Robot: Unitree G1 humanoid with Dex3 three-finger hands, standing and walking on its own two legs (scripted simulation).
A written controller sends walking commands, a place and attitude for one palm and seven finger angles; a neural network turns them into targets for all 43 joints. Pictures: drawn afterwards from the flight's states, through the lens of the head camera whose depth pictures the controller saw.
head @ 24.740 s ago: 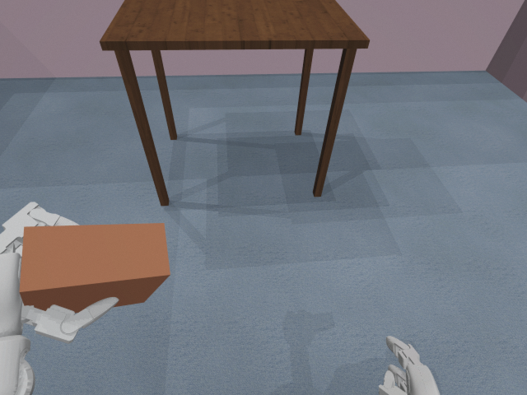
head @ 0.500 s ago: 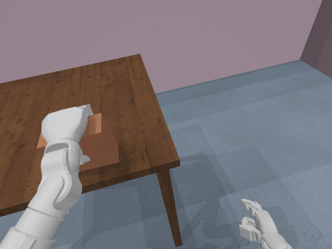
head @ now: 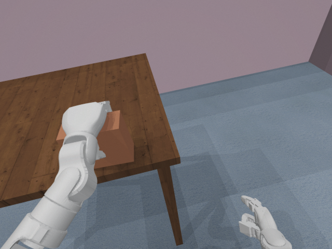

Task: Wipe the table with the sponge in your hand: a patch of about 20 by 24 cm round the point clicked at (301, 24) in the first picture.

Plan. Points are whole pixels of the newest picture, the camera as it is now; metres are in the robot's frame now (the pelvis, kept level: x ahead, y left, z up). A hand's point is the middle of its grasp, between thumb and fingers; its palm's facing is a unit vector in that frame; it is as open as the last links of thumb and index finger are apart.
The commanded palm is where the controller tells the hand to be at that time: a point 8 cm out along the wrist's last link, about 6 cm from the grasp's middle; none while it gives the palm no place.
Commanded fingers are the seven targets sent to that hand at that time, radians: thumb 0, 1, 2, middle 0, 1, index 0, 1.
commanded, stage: slide across to the third lane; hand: left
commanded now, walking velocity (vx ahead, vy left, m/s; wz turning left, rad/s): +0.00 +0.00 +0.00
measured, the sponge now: (103, 147) +0.31 +0.22 +0.10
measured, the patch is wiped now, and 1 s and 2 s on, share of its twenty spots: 0.65 0.75 0.95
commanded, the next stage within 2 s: wipe forward along the third lane in 0.20 s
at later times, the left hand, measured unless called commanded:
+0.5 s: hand (117, 125) +0.34 +0.18 +0.15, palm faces +0.09 -0.02 -1.00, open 10.3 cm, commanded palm +0.31 +0.19 +0.20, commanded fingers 0.00 0.10 1.30 -1.20 -1.60 -1.20 -1.60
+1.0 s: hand (115, 113) +0.39 +0.20 +0.15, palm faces +0.02 +0.00 -1.00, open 10.3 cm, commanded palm +0.36 +0.21 +0.18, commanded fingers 0.00 0.10 1.30 -1.20 -1.60 -1.20 -1.60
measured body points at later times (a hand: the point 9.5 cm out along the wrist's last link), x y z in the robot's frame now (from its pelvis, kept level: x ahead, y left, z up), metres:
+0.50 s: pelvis -0.01 -0.01 +0.00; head -0.03 -0.06 +0.45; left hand +0.33 +0.18 +0.20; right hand +0.24 -0.19 -0.09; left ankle -0.05 +0.10 -0.74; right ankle -0.02 -0.10 -0.74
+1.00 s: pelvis -0.01 -0.02 +0.00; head -0.02 -0.06 +0.45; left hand +0.38 +0.20 +0.20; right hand +0.18 -0.25 -0.12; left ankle -0.05 +0.10 -0.74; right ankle -0.02 -0.10 -0.74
